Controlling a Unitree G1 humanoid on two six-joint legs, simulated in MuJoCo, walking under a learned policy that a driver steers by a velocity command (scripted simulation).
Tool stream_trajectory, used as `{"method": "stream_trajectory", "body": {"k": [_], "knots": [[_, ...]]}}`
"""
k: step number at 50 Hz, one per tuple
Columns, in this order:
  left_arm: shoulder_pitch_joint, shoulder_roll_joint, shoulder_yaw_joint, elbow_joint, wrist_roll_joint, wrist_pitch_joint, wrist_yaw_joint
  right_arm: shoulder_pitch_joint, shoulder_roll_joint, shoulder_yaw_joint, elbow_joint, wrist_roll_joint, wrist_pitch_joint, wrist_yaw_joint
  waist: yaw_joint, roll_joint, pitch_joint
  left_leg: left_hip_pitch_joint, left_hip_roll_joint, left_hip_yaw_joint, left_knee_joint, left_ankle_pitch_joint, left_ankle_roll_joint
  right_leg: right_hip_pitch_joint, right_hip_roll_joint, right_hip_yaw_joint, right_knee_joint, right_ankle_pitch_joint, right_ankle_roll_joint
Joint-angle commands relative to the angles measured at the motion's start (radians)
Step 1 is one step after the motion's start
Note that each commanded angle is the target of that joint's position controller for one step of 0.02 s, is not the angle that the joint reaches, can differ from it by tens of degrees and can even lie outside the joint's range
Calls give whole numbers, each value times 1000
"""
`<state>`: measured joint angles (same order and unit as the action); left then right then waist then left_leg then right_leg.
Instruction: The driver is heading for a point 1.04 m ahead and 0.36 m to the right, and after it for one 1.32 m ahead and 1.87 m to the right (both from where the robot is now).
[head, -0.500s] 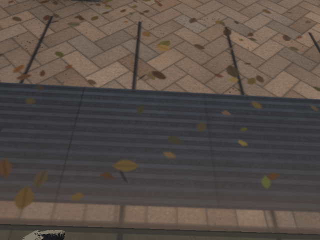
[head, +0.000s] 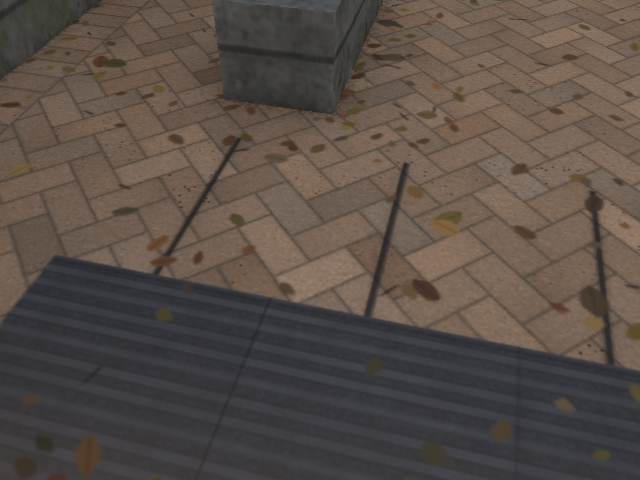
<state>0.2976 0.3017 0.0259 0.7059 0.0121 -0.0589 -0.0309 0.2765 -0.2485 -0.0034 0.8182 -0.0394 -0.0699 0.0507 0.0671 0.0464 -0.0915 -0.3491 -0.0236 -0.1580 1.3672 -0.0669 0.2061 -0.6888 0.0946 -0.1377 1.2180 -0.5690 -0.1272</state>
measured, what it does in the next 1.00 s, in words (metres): climbs, turning right: left foot, then right foot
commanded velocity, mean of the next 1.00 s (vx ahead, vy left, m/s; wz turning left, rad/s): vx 0.98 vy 0.00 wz -0.66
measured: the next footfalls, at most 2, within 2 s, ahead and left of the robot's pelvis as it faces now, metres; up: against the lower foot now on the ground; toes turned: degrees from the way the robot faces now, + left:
left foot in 0.40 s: +0.50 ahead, +0.06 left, +0.00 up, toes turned -28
right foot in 0.84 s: +0.69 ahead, -0.42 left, +0.00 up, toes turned -49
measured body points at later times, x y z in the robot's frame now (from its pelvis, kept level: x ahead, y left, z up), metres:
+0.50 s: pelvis +0.36 -0.04 +0.09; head +0.39 -0.06 +0.54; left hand +0.53 +0.19 -0.02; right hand +0.44 -0.37 +0.03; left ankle +0.47 +0.07 -0.63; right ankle +0.14 -0.05 -0.51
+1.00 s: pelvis +0.69 -0.33 +0.09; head +0.70 -0.35 +0.54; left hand +0.95 -0.22 -0.01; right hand +0.58 -0.59 -0.03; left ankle +0.74 -0.13 -0.50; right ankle +0.66 -0.39 -0.63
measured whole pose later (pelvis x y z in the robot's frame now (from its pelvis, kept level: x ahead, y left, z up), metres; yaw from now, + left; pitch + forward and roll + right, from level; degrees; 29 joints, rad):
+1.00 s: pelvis +0.69 -0.33 +0.09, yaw -43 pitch +0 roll -1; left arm 0.30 0.23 0.05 0.68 0.02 -0.09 -0.04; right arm 0.28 -0.26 -0.03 0.78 0.06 -0.10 0.00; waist 0.01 0.04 0.03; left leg -0.47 0.09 -0.11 1.38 -0.25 0.07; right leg -0.31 0.05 -0.13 0.59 -0.27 -0.10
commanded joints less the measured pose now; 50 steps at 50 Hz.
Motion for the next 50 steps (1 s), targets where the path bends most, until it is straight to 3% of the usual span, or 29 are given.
{"method": "stream_trajectory", "body": {"k": [1,3,5,7,9,12,14,18,20,21,22,23,25,26,27,29,30,33,36,39,40,42,43,44,45,46,47,49,50], "knots": [[159,-150,-56,89,6,-22,-29,-249,106,48,-313,-10,-87,62,-113,-35,167,-630,-1,-27,730,-39,60,226,-204,944,-860,-240,-75],[81,-137,-55,92,-14,-20,-39,-122,152,84,-306,-4,-63,61,-199,-4,142,-660,48,19,706,-92,5,179,-108,637,-758,-5,-68],[71,-80,-49,91,-37,-23,-34,-118,103,87,-312,10,-51,36,-215,35,160,-672,99,73,469,-164,-68,156,-92,543,-827,28,-90],[80,-51,-38,68,-41,-46,-14,-293,48,81,-367,-8,-63,-13,-158,58,212,-541,114,160,121,-36,-134,27,-65,537,-988,111,-104],[166,-10,-16,69,-40,-57,17,-413,23,68,-397,-2,-78,-45,-60,-41,190,-423,97,213,-118,61,-196,65,-92,573,-1109,222,-124],[261,-24,-6,69,-63,-40,44,-516,27,43,-413,59,-84,-56,12,-72,163,-394,49,182,-497,94,-241,368,-120,572,-1106,320,-123],[263,-48,-11,65,-56,-22,50,-568,3,20,-413,94,-91,-41,25,-117,156,-364,4,165,-755,78,-250,539,-134,591,-1072,303,-112],[189,7,16,55,-52,-3,41,-442,-93,-50,-370,103,-97,-41,-42,-249,46,10,-42,120,-941,40,-240,666,-149,606,-851,832,-63],[40,53,33,-23,5,6,25,-31,-184,-100,-285,116,-85,-71,-238,-223,-207,524,93,47,-870,-108,-157,476,-110,559,-416,930,-20],[48,-73,2,-64,55,-14,23,198,-234,-112,-246,96,-71,-80,-247,17,-366,879,280,-117,-764,-256,-134,232,-52,468,-135,362,-27],[185,-122,-24,-111,-57,-29,16,185,-262,-113,-237,39,-75,-67,-172,569,-461,1086,505,-743,-1002,-592,69,-160,8,371,176,42,38],[131,-26,-9,-86,-101,-25,33,112,-145,-107,-261,26,-70,-66,-211,413,-300,956,468,-727,-1082,-798,48,-265,-103,336,303,141,35],[-86,12,3,-139,-49,-12,26,76,-84,-87,-213,20,-60,-71,-206,-16,-43,617,393,-376,-1083,-393,-17,-235,-165,266,344,254,39],[-135,-4,5,-168,-31,-6,20,54,-76,-84,-179,9,-61,-68,-172,-74,27,497,349,-266,-1092,-274,-31,-208,-197,265,305,263,40],[-127,-40,1,-188,-47,7,11,45,-47,-71,-146,1,-62,-65,-136,-50,81,407,329,-175,-1112,-216,-47,-195,-225,261,312,251,41],[-123,-71,-7,-216,-83,34,1,-3,-6,-57,-104,28,-58,-53,-80,17,172,288,308,-31,-1146,-112,-73,-234,-270,262,275,216,52],[-128,-68,-10,-228,-76,40,-5,-31,-17,-57,-97,36,-55,-52,-58,15,196,223,299,35,-1164,-53,-86,-225,-281,258,242,245,63],[-157,-19,-3,-250,-43,40,-13,-109,-134,-78,-94,29,-64,-65,-15,-6,226,67,251,224,-1246,28,-98,-104,-281,213,27,466,95],[-294,-19,-4,-265,-39,24,-29,13,-196,-88,-48,31,-64,-69,-85,-108,247,162,238,319,-1270,155,-115,-18,-231,117,-234,617,47],[-338,28,20,-278,-47,4,-40,129,-276,-96,-11,32,-47,-64,-63,-7,195,362,282,343,-1143,885,-111,133,-82,1,-385,505,-25],[-282,61,41,-278,-44,6,-38,143,-300,-98,-2,34,-36,-66,-5,42,143,410,314,333,-1011,1097,-96,219,-43,-4,-410,413,-51],[159,184,114,-171,-49,26,-5,73,-297,-85,-8,41,-20,-69,252,39,-42,165,275,326,-477,1054,-109,824,-52,85,-602,489,-120],[179,264,111,-131,-37,24,9,198,-88,-33,-41,3,-33,-55,76,-325,-139,-239,76,284,8,-432,-137,1187,-290,444,-494,497,-147],[229,196,91,-165,-8,4,10,246,-118,-23,-45,90,-80,-41,106,-315,-434,-364,-11,-39,198,-478,-103,1275,-483,946,-768,94,-253],[224,138,83,-135,6,-15,3,54,-196,-53,-77,136,-88,-46,145,-149,-274,-416,25,-36,213,-364,-102,1117,-452,896,-900,28,-192],[156,130,79,-108,-7,-30,0,-19,-145,-41,-127,134,-88,-53,82,-87,-67,-465,66,-5,144,-283,-111,916,-438,778,-936,72,-165],[69,87,68,-100,-4,-45,-4,-42,-111,-33,-123,107,-74,-60,21,6,29,-431,126,4,90,-212,-122,739,-419,665,-953,159,-136],[-18,-14,46,-85,19,-71,-13,70,-89,-46,-86,97,-21,-52,-82,-47,71,-304,192,-8,45,-117,-136,530,-357,459,-968,291,-87],[-30,-44,42,-64,6,-77,-15,85,-73,-51,-71,100,2,-49,-97,-47,90,-303,202,-1,30,-103,-134,499,-316,349,-987,354,-49]]}}
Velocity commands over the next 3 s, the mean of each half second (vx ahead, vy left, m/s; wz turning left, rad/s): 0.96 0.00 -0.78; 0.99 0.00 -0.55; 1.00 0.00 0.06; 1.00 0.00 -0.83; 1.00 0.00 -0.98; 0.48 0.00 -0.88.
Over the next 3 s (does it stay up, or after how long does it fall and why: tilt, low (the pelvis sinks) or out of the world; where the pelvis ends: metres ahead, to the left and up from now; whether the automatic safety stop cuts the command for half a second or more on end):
stays up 1.50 -1.68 0.11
